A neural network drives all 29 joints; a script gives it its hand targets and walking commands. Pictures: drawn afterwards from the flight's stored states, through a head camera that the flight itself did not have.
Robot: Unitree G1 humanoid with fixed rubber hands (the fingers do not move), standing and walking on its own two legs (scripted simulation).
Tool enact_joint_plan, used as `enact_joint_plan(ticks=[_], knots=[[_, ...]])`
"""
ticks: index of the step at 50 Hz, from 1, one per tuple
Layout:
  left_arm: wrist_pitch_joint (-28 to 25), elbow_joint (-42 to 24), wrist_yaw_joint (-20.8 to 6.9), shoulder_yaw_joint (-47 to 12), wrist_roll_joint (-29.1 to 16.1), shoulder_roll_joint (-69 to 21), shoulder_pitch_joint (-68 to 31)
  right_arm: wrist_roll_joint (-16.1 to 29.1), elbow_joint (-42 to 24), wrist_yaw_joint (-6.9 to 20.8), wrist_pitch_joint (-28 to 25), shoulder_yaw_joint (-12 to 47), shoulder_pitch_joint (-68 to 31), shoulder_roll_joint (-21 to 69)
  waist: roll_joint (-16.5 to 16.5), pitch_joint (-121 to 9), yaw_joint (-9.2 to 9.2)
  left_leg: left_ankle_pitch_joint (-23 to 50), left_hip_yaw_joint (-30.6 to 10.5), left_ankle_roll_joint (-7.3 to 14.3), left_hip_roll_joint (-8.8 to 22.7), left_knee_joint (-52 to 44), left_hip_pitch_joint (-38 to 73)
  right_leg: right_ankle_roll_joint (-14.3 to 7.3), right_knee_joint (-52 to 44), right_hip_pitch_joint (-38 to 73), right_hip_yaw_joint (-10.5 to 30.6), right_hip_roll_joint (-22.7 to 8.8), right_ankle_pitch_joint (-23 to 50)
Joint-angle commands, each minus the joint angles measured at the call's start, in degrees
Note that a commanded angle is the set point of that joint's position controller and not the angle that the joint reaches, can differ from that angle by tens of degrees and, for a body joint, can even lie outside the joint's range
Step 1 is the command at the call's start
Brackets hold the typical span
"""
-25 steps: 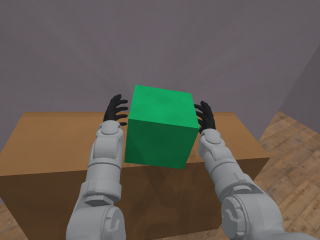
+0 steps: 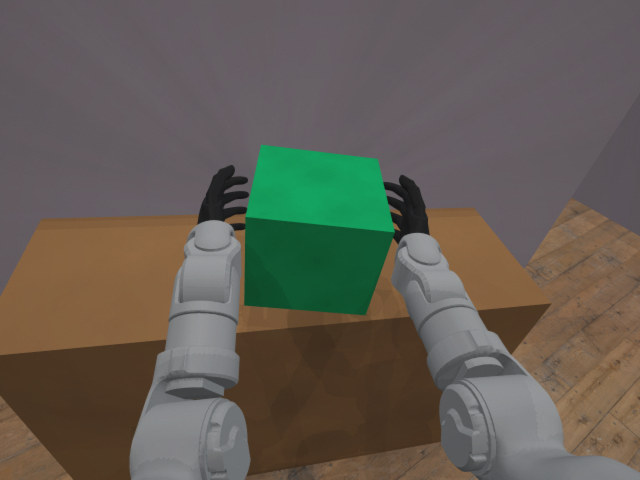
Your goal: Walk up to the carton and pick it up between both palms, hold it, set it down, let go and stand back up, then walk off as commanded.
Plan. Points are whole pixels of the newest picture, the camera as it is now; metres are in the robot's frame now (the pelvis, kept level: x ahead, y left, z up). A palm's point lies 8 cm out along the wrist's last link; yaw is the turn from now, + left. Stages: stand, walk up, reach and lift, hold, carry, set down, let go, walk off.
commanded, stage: reach and lift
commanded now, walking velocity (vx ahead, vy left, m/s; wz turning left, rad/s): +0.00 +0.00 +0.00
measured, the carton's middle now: (313, 229) +0.41 +0.01 +0.14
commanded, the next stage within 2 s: hold in 0.24 s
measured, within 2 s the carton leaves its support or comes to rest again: neither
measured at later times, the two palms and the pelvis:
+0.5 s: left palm (204, 218) +0.36 +0.14 +0.19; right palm (414, 228) +0.36 -0.11 +0.19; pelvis -0.01 +0.00 +0.00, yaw +0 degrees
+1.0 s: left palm (204, 222) +0.36 +0.14 +0.19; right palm (414, 230) +0.36 -0.11 +0.19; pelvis -0.01 +0.00 +0.00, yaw +0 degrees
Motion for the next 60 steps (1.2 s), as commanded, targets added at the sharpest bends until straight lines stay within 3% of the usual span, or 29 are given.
enact_joint_plan(ticks=[1,4,6,8,14,19,30,38,50,60], knots=[[-0.2,-9.5,-12.0,-24.1,-3.6,-29.7,-37.6,4.2,-22.8,6.5,0.2,20.6,-45.5,27.0,10.0,-21.3,-3.26,14.5,3.7,-0.5,-2.1,-2.4,25.2,4.0,-2.5,5.2,-2.9,0.2,15.2],[1.4,-12.1,-12.6,-24.3,-3.8,-29.9,-35.2,5.7,-27.2,5.7,0.9,22.2,-45.2,26.7,9.3,-22.7,-3.52,16.6,3.4,-0.7,-2.2,-2.0,25.7,4.3,-2.3,7.4,-3.1,0.5,17.5],[2.3,-15.1,-12.9,-26.0,-4.5,-30.5,-34.7,6.8,-29.4,5.1,1.8,23.5,-44.0,26.7,10.0,-23.5,-4.86,19.1,3.0,-1.3,-2.4,-1.2,26.8,4.4,-2.1,8.0,-3.2,0.6,20.2],[3.0,-16.5,-13.1,-26.2,-4.7,-31.1,-34.9,7.7,-30.3,4.8,2.4,23.7,-43.7,26.4,10.7,-23.5,-5.01,20.3,2.6,-1.6,-2.3,-1.0,27.5,4.2,-2.2,7.5,-3.5,0.9,19.2],[6.2,-13.6,-14.7,-21.4,-1.2,-27.9,-32.5,6.5,-26.2,5.0,4.8,21.7,-43.1,24.1,9.9,-15.8,-3.88,12.3,3.5,-0.7,-2.3,-3.6,24.8,3.9,-3.8,5.7,-3.7,0.4,10.4],[6.3,-17.1,-14.2,-24.3,-3.6,-30.1,-36.7,7.1,-29.2,5.6,4.1,21.9,-46.3,25.6,10.9,-18.4,-4.23,12.6,3.3,-1.4,-2.0,-3.3,25.1,3.4,-3.5,4.8,-4.1,0.7,9.3],[7.4,-11.7,-14.0,-21.0,-1.2,-29.1,-39.2,4.3,-23.8,7.2,4.5,17.7,-49.3,24.5,9.0,-12.7,-3.60,-0.9,4.3,0.2,-1.7,-7.0,20.6,2.6,-5.3,0.4,-4.1,0.2,-3.8],[7.6,-13.6,-13.6,-21.5,-1.7,-29.2,-40.6,5.1,-24.1,7.7,4.6,18.7,-49.9,25.0,9.3,-14.1,-3.02,-1.3,4.4,0.4,-1.7,-7.0,20.8,2.5,-5.0,0.3,-4.1,0.2,-3.9],[7.3,-16.8,-12.5,-24.9,-3.5,-30.8,-39.9,7.3,-28.4,7.0,4.3,21.4,-50.6,25.9,10.5,-18.0,-2.70,4.3,3.7,-0.4,-1.6,-5.0,23.8,2.7,-4.3,0.3,-3.9,0.5,0.6],[7.3,-16.3,-12.4,-24.1,-2.9,-30.8,-41.0,7.1,-26.7,7.1,4.6,20.7,-50.7,26.1,10.0,-16.3,-2.23,0.8,3.8,0.1,-1.6,-6.1,22.3,2.8,-4.5,-0.6,-4.0,0.4,-2.4]])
